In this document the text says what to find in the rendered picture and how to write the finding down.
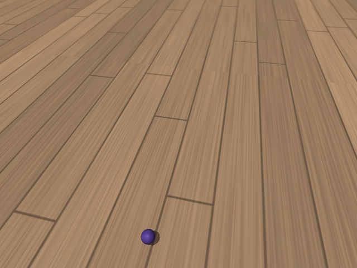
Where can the ball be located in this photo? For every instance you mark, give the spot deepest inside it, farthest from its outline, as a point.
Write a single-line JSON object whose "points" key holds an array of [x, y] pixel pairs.
{"points": [[148, 236]]}

